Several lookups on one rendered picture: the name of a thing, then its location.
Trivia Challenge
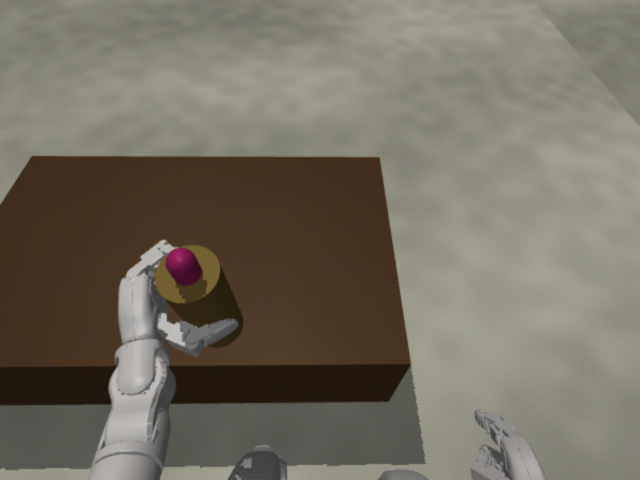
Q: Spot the right robot hand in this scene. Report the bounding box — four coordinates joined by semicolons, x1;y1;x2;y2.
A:
470;409;547;480

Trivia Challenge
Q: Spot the left robot arm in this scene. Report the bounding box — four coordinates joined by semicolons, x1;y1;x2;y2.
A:
88;338;176;480

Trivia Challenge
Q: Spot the left robot hand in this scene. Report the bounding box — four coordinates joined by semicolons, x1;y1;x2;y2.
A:
118;240;239;357

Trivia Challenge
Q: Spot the bottle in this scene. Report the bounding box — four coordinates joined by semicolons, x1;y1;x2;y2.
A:
155;245;243;348

